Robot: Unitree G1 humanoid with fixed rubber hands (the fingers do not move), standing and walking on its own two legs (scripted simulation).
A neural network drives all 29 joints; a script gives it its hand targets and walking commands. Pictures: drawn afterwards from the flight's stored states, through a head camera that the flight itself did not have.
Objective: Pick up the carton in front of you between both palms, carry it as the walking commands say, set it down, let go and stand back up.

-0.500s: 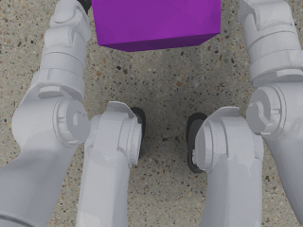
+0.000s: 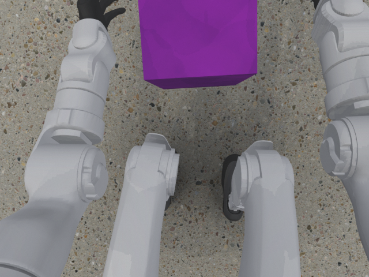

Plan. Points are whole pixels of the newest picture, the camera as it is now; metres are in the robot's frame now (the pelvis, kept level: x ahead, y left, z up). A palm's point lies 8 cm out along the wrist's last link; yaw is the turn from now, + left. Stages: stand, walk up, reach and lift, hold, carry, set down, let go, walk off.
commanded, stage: set down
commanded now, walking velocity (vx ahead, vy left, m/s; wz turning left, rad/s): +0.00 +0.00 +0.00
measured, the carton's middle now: (197, 39) +0.54 +0.02 -0.28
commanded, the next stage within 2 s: let go in 0.74 s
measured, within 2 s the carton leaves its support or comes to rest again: neither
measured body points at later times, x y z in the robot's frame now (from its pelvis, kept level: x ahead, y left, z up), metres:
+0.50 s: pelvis +0.02 -0.01 +0.14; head +0.34 -0.02 +0.45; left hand +0.53 +0.21 +0.03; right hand +0.59 -0.19 +0.03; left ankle +0.11 +0.11 -0.37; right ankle +0.10 -0.11 -0.37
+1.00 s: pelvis +0.06 +0.00 +0.27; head +0.33 -0.01 +0.63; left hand +0.47 +0.20 +0.14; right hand +0.50 -0.21 +0.14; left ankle +0.11 +0.11 -0.37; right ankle +0.10 -0.11 -0.37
